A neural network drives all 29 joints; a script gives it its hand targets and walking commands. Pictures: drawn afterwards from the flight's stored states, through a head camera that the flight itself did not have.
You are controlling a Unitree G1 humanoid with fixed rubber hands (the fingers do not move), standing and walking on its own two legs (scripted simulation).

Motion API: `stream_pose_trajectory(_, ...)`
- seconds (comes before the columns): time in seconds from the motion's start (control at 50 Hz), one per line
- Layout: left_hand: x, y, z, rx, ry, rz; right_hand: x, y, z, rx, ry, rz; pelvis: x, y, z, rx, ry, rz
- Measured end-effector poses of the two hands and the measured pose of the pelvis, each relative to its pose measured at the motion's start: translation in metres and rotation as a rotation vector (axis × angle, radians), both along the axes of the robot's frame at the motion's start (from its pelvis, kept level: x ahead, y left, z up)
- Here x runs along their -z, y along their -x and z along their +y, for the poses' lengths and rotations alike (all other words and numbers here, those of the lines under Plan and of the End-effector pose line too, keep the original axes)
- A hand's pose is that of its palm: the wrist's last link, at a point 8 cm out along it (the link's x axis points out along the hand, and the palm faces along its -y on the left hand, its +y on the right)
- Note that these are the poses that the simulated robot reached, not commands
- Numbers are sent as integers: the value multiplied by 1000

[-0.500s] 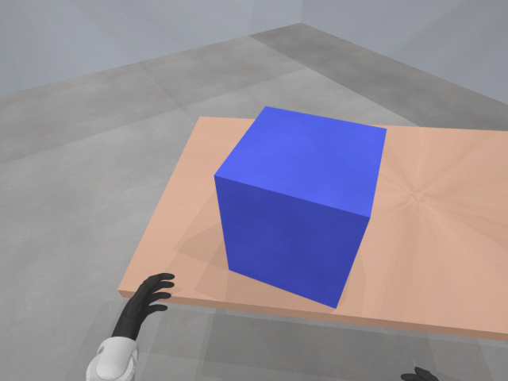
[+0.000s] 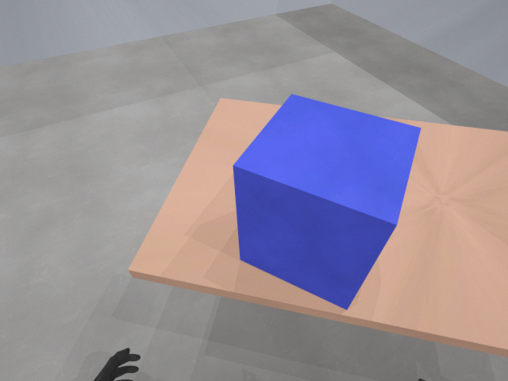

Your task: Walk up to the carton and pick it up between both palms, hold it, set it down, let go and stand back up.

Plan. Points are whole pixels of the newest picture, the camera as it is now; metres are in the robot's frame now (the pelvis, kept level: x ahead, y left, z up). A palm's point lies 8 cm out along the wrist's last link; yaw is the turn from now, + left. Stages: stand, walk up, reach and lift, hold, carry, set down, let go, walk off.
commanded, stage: stand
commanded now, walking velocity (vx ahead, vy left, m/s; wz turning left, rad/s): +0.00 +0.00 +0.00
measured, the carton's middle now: (319, 202) +0.40 -0.08 +0.07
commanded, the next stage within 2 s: none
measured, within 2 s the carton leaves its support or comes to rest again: neither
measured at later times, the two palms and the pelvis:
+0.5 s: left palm out of the picture +0.11 +0.29 -0.10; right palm (421, 374) +0.18 -0.23 -0.08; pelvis +0.03 +0.02 +0.00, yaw +1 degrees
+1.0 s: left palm out of the picture +0.11 +0.29 -0.10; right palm out of the picture +0.16 -0.24 -0.08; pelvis +0.03 +0.02 +0.00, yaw +1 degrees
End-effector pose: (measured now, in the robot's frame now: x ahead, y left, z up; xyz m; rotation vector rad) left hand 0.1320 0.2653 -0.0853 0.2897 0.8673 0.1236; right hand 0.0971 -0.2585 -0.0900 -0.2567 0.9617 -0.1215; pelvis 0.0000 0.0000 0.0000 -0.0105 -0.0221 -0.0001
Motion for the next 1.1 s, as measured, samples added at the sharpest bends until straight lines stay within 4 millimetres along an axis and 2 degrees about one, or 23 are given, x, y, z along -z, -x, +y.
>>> stream_pose_trajectory(0.1, 18, 38, 9, -62, 15, 114, -3, -13, 3, -32, 21, 8, 0, -4, 3, -12, 5, -1)
stream_pose_trajectory(0.18, 23, 52, 11, -88, 27, 158, -7, -31, 9, -58, 28, -18, 0, -9, 6, -15, 7, -1)
stream_pose_trajectory(0.32, 21, 47, 17, -102, 25, 154, -12, -65, 22, -84, 18, -92, 0, -18, 11, -18, 13, -8)
stream_pose_trajectory(0.44, 16, 32, 24, -93, 11, 126, -14, -80, 28, -84, 11, -123, 1, -25, 15, -14, 12, -10)
stream_pose_trajectory(0.58, 14, 20, 27, -81, 3, 116, -14, -79, 25, -67, 18, -117, 1, -30, 17, -10, 12, -13)
stream_pose_trajectory(0.76, 17, 12, 26, -69, 17, 108, -13, -68, 19, -46, 42, -87, 2, -31, 18, -7, 12, -17)
stream_pose_trajectory(0.92, 18, 15, 26, -64, 19, 124, -12, -61, 21, -47, 39, -66, 0, -30, 19, -9, 11, -14)
stream_pose_trajectory(1.1, 16, 26, 28, -75, 8, 145, -11, -65, 23, -60, 30, -74, 0, -29, 19, -12, 10, -16)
